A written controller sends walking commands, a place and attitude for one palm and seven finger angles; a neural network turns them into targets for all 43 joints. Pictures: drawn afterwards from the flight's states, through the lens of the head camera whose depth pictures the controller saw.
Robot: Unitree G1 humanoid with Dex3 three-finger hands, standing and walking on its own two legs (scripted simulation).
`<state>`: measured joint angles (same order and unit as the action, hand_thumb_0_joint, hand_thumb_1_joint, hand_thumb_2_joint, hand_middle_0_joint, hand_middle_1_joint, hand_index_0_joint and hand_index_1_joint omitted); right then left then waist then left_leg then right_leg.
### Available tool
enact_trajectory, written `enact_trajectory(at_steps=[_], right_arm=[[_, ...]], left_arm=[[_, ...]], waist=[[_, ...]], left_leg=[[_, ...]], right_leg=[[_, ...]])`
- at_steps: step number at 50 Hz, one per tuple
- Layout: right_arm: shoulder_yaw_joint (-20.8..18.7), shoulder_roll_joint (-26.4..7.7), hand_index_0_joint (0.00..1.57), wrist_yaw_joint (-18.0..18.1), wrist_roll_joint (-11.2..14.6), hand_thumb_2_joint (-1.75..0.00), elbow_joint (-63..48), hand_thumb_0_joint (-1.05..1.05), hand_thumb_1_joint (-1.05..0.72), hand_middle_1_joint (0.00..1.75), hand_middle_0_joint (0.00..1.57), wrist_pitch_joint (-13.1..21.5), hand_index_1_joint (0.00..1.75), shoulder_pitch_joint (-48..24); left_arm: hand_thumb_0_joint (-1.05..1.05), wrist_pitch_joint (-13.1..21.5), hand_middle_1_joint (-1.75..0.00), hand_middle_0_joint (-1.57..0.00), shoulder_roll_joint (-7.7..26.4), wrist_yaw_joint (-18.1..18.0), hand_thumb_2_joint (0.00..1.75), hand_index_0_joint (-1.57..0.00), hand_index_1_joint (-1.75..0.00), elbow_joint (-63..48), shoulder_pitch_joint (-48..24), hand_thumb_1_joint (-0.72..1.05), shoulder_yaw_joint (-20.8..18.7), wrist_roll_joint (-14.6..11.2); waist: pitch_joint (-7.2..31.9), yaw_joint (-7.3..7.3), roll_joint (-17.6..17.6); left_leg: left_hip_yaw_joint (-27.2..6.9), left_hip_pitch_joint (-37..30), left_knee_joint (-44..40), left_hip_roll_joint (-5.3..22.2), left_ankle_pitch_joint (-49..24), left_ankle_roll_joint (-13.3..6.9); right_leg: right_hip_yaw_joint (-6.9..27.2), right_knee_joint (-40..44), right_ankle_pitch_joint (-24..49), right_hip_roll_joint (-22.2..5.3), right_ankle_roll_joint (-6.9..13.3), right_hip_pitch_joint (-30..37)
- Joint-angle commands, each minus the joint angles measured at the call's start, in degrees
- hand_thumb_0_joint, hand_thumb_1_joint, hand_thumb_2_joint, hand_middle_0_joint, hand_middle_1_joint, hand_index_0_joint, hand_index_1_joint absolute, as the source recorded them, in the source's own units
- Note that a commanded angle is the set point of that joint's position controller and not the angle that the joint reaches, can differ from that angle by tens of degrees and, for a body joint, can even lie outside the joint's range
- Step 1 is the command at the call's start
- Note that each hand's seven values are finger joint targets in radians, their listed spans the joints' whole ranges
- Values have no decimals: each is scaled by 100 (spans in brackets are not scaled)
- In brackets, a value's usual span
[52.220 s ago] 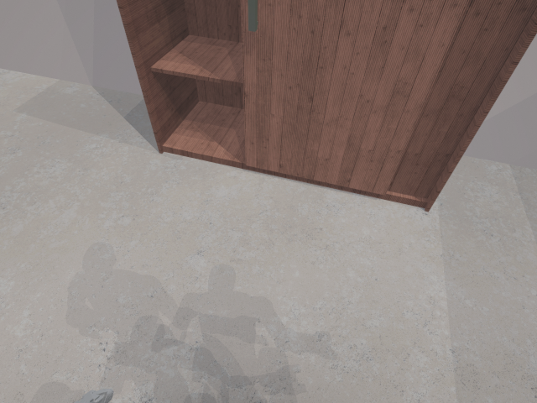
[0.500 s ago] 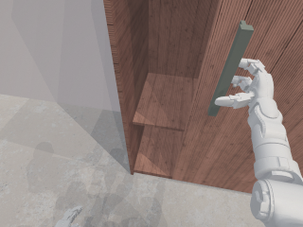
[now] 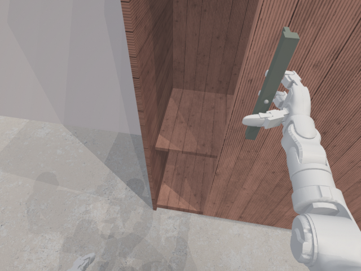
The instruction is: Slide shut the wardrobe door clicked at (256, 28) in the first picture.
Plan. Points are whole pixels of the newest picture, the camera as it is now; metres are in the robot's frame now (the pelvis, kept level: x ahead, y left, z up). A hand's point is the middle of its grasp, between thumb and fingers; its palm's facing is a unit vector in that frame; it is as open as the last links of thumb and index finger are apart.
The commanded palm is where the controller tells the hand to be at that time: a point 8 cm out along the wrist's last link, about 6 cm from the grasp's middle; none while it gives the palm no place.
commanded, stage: slide the fingers in behind the handle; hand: right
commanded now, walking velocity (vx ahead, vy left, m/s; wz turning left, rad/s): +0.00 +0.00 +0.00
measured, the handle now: (265, 90) +0.51 -0.15 +0.16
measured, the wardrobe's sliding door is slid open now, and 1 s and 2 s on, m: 0.26 0.26 0.26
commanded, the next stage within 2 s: grip the handle and tug to test in 0.62 s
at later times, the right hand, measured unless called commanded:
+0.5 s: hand (263, 100) +0.45 -0.13 +0.17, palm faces +0.07 +1.00 +0.00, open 14.1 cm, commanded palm +0.42 -0.18 +0.16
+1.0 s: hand (265, 102) +0.45 -0.14 +0.17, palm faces +0.07 +1.00 +0.00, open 12.1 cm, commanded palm +0.43 -0.18 +0.16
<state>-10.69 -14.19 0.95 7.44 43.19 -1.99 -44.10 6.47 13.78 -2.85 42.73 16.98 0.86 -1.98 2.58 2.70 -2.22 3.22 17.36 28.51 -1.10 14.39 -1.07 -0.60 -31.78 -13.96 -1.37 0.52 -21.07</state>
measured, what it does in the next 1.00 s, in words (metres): stands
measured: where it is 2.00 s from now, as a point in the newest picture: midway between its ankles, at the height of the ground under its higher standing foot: outside the picture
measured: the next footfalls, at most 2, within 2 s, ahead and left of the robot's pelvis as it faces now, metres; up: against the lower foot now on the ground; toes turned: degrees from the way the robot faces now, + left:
none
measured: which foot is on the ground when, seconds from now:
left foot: down 0.00-1.00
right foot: down 0.00-1.00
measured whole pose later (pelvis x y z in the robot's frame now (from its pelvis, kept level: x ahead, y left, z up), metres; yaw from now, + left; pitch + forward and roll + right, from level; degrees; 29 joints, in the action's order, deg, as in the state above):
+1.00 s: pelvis +0.00 +0.00 +0.00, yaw +1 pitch +3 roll +1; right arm -12.2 -14.4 0.9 6.9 43.2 -2.0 -43.5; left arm 5.3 13.4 -3.1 41.8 16.6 1.0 -1.7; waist 2.6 3.5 -1.9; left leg 2.4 17.3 28.2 -1.2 14.2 -0.9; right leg -1.3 -31.6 -14.1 -1.5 0.7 -20.8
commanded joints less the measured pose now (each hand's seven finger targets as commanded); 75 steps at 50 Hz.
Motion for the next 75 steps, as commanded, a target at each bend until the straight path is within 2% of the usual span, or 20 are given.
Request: enact_trajectory(at_steps=[1,5,8,10,14,18,19,24,32,34,36,44,49,55,57,59,62,66,71,75], right_arm=[[18,-631,30,-38,34,-30,-1439,0,50,120,30,448,120,-2884],[-56,-694,30,27,8,-30,-1324,0,50,120,30,454,120,-2779],[202,-408,30,22,2,-30,-1436,0,50,120,30,483,120,-2959],[0,-686,30,37,-19,-30,-1360,0,50,120,30,480,120,-3011],[-92,-740,30,-20,5,-30,-1504,0,50,120,30,488,120,-2711],[-26,-667,30,-53,48,-30,-1372,0,50,120,30,430,120,-2821],[-244,-920,30,-37,24,-30,-1357,0,50,120,30,424,120,-2700],[-244,-929,30,-58,-4,-30,-1485,0,50,120,30,399,120,-2521],[-175,-828,30,-27,10,-30,-1399,0,50,120,30,292,120,-2811],[-399,-1107,30,-9,-13,-30,-1447,0,50,120,30,321,120,-2652],[-300,-981,30,-9,6,-30,-1572,0,50,120,30,375,120,-2726],[-415,-1166,34,-17,-24,-46,-1368,0,13,125,34,414,125,-2749],[-200,-924,36,-9,-41,-56,-1459,0,-11,129,36,449,129,-2904],[8,-695,40,10,3,-68,-1264,0,-39,133,40,448,133,-3229],[53,-587,41,29,-14,-72,-1163,0,-48,134,41,460,134,-3152],[-262,-962,42,79,-47,-76,-1011,0,-57,135,42,490,135,-3143],[-100,-718,43,97,-51,-82,-1166,0,-71,137,43,554,137,-3080],[-251,-902,45,127,-86,-90,-1136,0,-90,140,45,598,140,-2938],[8,-666,45,80,-93,-90,-1292,0,-90,140,45,584,140,-3119],[-228,-918,45,87,-103,-90,-1354,0,-90,140,45,540,140,-2824]], left_arm=[[0,281,-30,-20,730,-57,90,-20,-30,-692,-196,90,-236,-10],[0,265,-30,-20,742,-39,90,-20,-30,-694,-190,90,-242,4],[0,290,-30,-20,709,-32,90,-20,-30,-722,-237,90,-246,-10],[0,274,-30,-20,747,-54,90,-20,-30,-684,-215,90,-251,0],[0,254,-30,-20,739,-57,90,-20,-30,-729,-216,90,-258,18],[0,235,-30,-20,710,-65,90,-20,-30,-730,-264,90,-225,-10],[0,218,-30,-20,744,-78,90,-20,-30,-723,-244,90,-243,4],[0,183,-30,-20,731,-73,90,-20,-30,-792,-277,90,-232,4],[0,130,-30,-20,713,-100,90,-20,-30,-782,-270,90,-228,-5],[0,113,-30,-20,752,-103,90,-20,-30,-782,-262,90,-231,15],[0,122,-30,-20,720,-98,90,-20,-30,-818,-269,90,-219,9],[0,125,-30,-20,769,-115,90,-20,-30,-765,-243,90,-229,13],[0,153,-30,-20,752,-90,90,-20,-30,-764,-198,90,-235,18],[0,204,-30,-20,765,-82,90,-20,-30,-700,-183,90,-233,1],[0,239,-30,-20,753,-70,90,-20,-30,-683,-165,90,-238,8],[0,224,-30,-20,802,-78,90,-20,-30,-611,-77,90,-247,35],[0,244,-30,-20,748,-39,90,-20,-30,-692,-110,90,-239,31],[0,225,-30,-20,756,-25,90,-20,-30,-708,-99,90,-242,43],[0,223,-30,-20,741,-23,90,-20,-30,-728,-124,90,-250,22],[0,201,-30,-20,752,-27,90,-20,-30,-753,-112,90,-254,29]], waist=[[1900,109,1],[1809,111,257],[1763,158,210],[1767,162,231],[2027,33,249],[1709,102,321],[1762,25,364],[1847,-24,181],[1716,118,315],[1781,18,233],[1866,58,215],[1760,58,215],[1883,111,-59],[1693,240,111],[1710,215,110],[1758,169,239],[1955,129,102],[1873,115,248],[1812,190,97],[1950,78,161]], left_leg=[[-139,-132,-350,-209,-1400,-39],[-158,-209,-358,-204,-1470,-22],[-164,-103,-379,-201,-1361,-19],[-201,-132,-402,-189,-1342,-12],[-211,-385,-338,-195,-1724,-23],[-218,-256,-390,-180,-1538,-7],[-233,-337,-398,-183,-1538,-15],[-243,-409,-354,-171,-1674,-27],[-222,-271,-391,-161,-1546,4],[-244,-357,-386,-165,-1531,-18],[-230,-402,-350,-164,-1646,-16],[-227,-272,-387,-183,-1330,-25],[-187,-160,-366,-200,-1386,-47],[-155,11,-422,-211,-1103,-21],[-133,73,-394,-220,-1099,-31],[-159,0,-392,-220,-1145,-35],[-142,-87,-323,-211,-1294,-41],[-177,-190,-344,-208,-1360,-26],[-157,-84,-364,-218,-1333,-31],[-188,-288,-350,-216,-1582,-34]], right_leg=[[194,274,1215,193,21,1354],[162,287,1199,195,53,1205],[167,295,1084,195,59,1271],[157,281,1044,201,78,1229],[113,254,1362,223,79,1317],[119,290,1125,209,88,1170],[105,285,1140,215,93,1143],[89,281,1267,224,88,1176],[101,280,1142,200,97,1131],[100,291,1168,205,89,1124],[99,282,1261,202,85,1164],[129,302,1043,180,78,1098],[160,275,1211,170,44,1320],[217,343,934,156,37,1225],[225,320,969,150,32,1272],[226,306,1018,156,40,1205],[202,295,1160,165,13,1276],[154,291,1136,165,47,1147],[167,311,1140,150,41,1268],[128,291,1328,170,55,1247]])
